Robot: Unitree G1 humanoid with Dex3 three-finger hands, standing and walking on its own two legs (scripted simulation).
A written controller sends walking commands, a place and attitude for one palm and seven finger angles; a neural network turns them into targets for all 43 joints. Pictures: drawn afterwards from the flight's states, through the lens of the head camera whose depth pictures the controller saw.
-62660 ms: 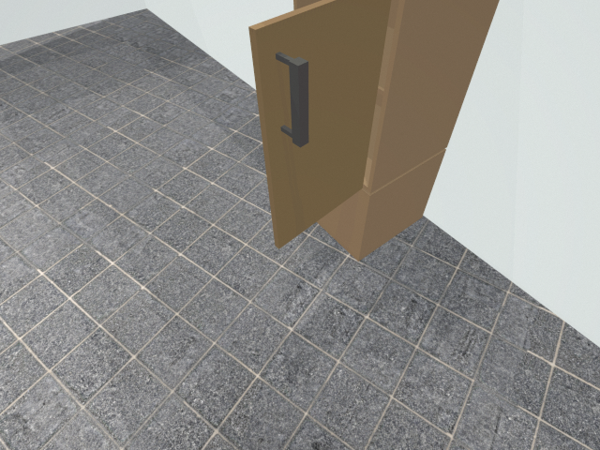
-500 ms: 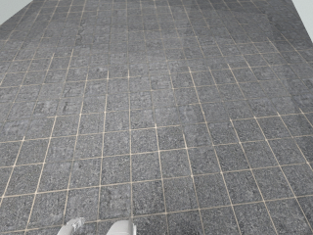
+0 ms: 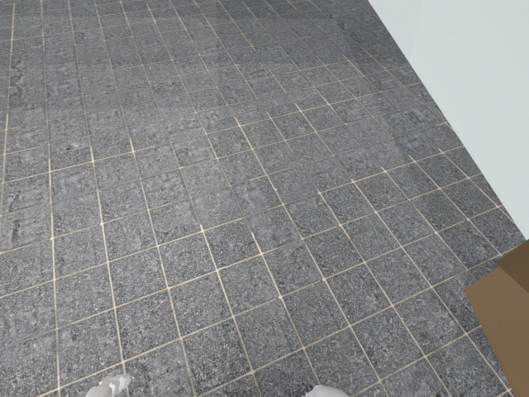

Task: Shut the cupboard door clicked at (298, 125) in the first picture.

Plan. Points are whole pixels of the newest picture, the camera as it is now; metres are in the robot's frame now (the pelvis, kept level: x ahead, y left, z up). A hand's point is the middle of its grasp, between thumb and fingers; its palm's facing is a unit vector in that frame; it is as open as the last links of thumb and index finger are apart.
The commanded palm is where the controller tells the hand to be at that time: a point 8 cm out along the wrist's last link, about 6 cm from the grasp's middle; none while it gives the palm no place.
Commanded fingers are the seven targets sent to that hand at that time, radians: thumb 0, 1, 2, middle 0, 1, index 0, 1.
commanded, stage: turn to face it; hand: left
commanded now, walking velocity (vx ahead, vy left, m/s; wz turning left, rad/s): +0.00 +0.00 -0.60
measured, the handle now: out of the picture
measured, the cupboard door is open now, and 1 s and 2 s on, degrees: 27 27 27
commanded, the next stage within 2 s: take the last steps up to it in 1.52 s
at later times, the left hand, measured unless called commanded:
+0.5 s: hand (177, 396) +0.14 +0.15 -0.17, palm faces -0.21 -0.96 -0.21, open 7.3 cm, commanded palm none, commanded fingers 0.00 0.90 0.90 -0.20 -0.30 -0.20 -0.30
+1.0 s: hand (231, 322) +0.26 +0.07 -0.16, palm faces -0.53 -0.80 -0.29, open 7.3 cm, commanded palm none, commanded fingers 0.00 0.90 0.90 -0.20 -0.30 -0.20 -0.30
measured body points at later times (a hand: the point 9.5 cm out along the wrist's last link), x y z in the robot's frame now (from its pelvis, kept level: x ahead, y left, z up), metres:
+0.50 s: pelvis +0.03 -0.02 -0.01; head +0.08 -0.03 +0.44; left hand +0.15 +0.20 -0.15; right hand +0.07 -0.30 -0.14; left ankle +0.06 +0.11 -0.72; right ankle +0.00 -0.13 -0.74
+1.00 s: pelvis +0.04 -0.04 -0.02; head +0.07 -0.09 +0.43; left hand +0.29 +0.11 -0.14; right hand -0.07 -0.30 -0.17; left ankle +0.06 +0.10 -0.69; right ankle -0.02 -0.13 -0.74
